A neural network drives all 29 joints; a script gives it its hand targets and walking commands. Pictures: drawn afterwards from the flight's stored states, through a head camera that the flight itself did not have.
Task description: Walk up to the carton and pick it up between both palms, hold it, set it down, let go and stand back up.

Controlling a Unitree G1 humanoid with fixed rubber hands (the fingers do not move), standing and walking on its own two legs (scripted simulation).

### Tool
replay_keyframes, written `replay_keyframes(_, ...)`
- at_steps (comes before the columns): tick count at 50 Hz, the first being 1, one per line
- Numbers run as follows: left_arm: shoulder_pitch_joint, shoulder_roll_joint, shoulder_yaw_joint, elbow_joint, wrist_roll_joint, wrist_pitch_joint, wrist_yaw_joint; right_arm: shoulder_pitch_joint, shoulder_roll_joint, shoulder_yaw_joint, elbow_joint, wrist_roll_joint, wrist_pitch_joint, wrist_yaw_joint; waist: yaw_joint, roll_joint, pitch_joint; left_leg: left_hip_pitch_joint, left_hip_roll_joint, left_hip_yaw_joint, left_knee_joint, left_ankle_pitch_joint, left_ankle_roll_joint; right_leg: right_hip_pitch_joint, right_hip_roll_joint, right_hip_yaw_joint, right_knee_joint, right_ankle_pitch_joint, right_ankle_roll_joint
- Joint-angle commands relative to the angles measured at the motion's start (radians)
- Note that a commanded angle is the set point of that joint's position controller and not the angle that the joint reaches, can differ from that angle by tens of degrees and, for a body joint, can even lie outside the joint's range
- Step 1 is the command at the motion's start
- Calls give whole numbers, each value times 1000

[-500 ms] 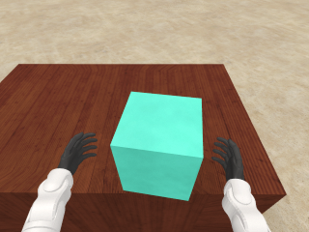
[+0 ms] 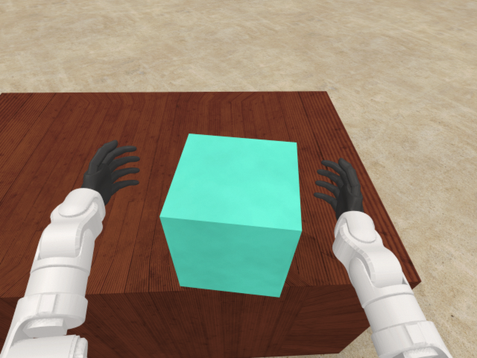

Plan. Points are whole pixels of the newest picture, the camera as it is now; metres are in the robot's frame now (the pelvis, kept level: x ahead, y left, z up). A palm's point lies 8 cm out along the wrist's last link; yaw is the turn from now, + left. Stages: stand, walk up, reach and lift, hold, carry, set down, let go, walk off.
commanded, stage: reach and lift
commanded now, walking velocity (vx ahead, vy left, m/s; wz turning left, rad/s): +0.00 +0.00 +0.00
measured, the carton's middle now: (235, 217) +0.40 +0.01 -0.01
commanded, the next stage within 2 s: none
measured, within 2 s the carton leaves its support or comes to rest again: neither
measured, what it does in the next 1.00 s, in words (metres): stands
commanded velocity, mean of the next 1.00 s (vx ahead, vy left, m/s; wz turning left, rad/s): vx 0.00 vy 0.00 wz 0.00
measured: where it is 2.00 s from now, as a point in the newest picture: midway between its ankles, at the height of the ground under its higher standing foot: outside the picture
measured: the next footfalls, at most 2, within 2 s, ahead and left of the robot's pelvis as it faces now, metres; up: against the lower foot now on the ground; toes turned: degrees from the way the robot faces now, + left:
none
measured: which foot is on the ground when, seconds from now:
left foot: down 0.00-1.00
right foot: down 0.00-1.00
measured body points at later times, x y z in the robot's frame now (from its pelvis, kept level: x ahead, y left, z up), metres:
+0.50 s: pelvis +0.00 +0.01 +0.00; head +0.01 +0.03 +0.45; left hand +0.46 +0.22 +0.18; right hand +0.40 -0.18 +0.15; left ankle +0.02 +0.10 -0.75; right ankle -0.01 -0.13 -0.75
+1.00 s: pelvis +0.00 +0.00 +0.00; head +0.02 +0.03 +0.44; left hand +0.47 +0.20 +0.12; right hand +0.41 -0.17 +0.11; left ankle +0.02 +0.10 -0.75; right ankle -0.01 -0.13 -0.75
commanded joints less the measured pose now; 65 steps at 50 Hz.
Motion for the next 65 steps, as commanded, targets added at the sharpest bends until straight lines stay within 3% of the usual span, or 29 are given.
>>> replay_keyframes(1, -421, 176, 34, -124, -13, -28, 8, -365, -84, -61, -140, -4, -12, 4, -19, 110, -401, 228, 14, 4, -12, 207, -31, -9, -2, -53, -18, 262, 2)
replay_keyframes(7, -584, 194, 9, -16, -22, -20, 23, -525, -110, -102, -42, -15, 19, 15, -44, 130, -436, 234, 19, -11, 1, 210, -42, -50, 7, -71, -17, 236, -6)
replay_keyframes(12, -672, 193, -2, 16, -15, -19, 35, -606, -139, -115, 29, 1, 19, 25, -54, 173, -498, 282, 24, -21, 32, 312, -67, -59, 17, -83, -14, 286, -16)
replay_keyframes(20, -814, 195, -31, 187, -17, -33, 40, -778, -163, -114, 155, 8, 22, 44, -66, 149, -543, 275, 19, -30, 36, 331, -63, -59, 24, -96, -11, 318, -10)
replay_keyframes(26, -938, 203, -57, 369, -21, -75, 48, -904, -168, -118, 288, -10, 21, 49, -78, 126, -545, 235, 13, -31, 24, 264, -53, -75, 18, -98, -8, 312, -6)
replay_keyframes(30, -997, 203, -79, 432, -35, -117, 49, -969, -167, -109, 320, -3, -5, 41, -90, 123, -615, 236, 5, -29, 41, 300, -53, -65, 17, -99, 7, 387, 2)
replay_keyframes(34, -1025, 200, -92, 574, -27, -158, 47, -998, -148, -85, 445, -2, -17, 38, -98, 122, -588, 206, -1, -32, 38, 260, -43, -85, 10, -97, 4, 372, 2)
replay_keyframes(42, -962, 158, -98, 750, 7, -292, 33, -937, -100, -66, 606, -18, -115, 27, -111, 136, -566, 203, -5, -39, 65, 305, -48, -142, 8, -100, 1, 388, 0)
replay_keyframes(48, -959, 143, -98, 763, 1, -402, 37, -917, -71, -88, 592, -47, -219, 28, -107, 149, -611, 163, -4, -37, 95, 292, -57, -214, 5, -107, 18, 339, -3)
replay_keyframes(55, -1020, 131, -113, 718, -36, -519, 67, -946, -66, -127, 525, -90, -322, 45, -97, 175, -850, 110, -2, -34, 169, 317, -66, -288, 1, -117, 92, 355, -1)
replay_keyframes(59, -988, 119, -111, 802, -17, -543, 68, -922, -67, -123, 623, -91, -351, 52, -98, 175, -871, 88, 2, -41, 205, 341, -68, -324, 3, -116, 118, 358, 0)
replay_keyframes(60, -987, 118, -109, 774, -18, -550, 69, -915, -73, -131, 615, -86, -363, 51, -98, 187, -900, 83, 0, -40, 217, 359, -74, -328, 2, -113, 127, 376, 1)
replay_keyframes(65, -941, 81, -117, 904, 11, -597, 57, -884, -72, -114, 782, -67, -419, 60, -101, 195, -795, 48, 8, -52, 235, 338, -82, -413, 4, -121, 138, 315, -3)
